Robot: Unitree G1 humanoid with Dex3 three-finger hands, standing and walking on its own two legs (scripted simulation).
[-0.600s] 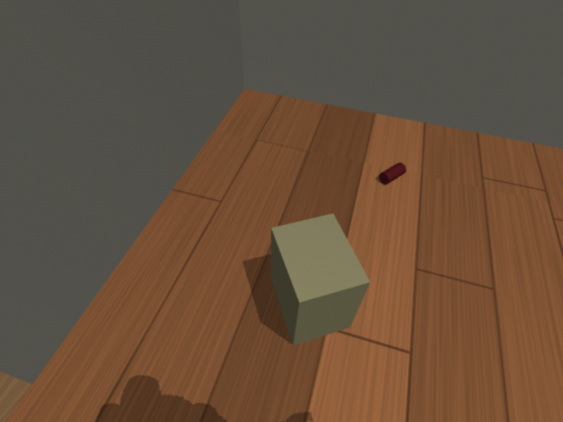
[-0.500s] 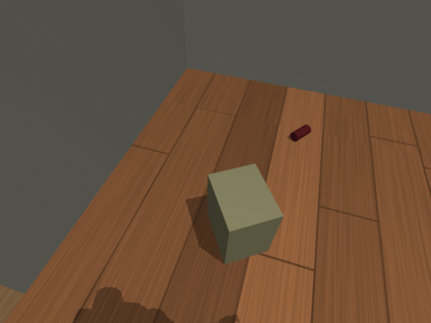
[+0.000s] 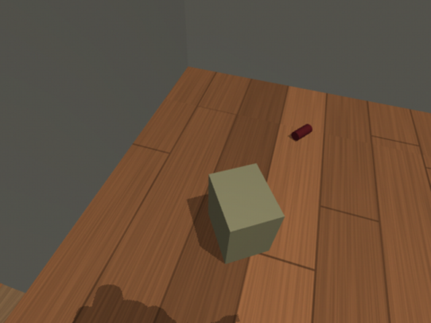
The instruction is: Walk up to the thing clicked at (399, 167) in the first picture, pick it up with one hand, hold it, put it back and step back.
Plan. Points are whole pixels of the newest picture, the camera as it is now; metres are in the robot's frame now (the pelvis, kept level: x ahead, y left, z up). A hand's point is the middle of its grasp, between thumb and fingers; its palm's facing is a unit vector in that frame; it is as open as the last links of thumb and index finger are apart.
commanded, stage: stand
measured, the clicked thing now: (301, 132) +1.37 -0.61 -0.75
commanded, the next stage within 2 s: walk up in 0.52 s
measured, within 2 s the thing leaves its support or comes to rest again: neither
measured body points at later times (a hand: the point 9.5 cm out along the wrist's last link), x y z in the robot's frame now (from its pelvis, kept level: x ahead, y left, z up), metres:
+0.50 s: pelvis +0.00 +0.00 +0.00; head +0.01 +0.00 +0.45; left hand +0.07 +0.30 -0.13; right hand +0.08 -0.30 -0.13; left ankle -0.01 +0.12 -0.75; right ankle -0.01 -0.12 -0.75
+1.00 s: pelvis -0.01 +0.10 +0.00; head +0.03 +0.10 +0.44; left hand +0.23 +0.34 -0.12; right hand -0.09 -0.23 -0.09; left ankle +0.02 +0.18 -0.75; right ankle -0.08 -0.06 -0.68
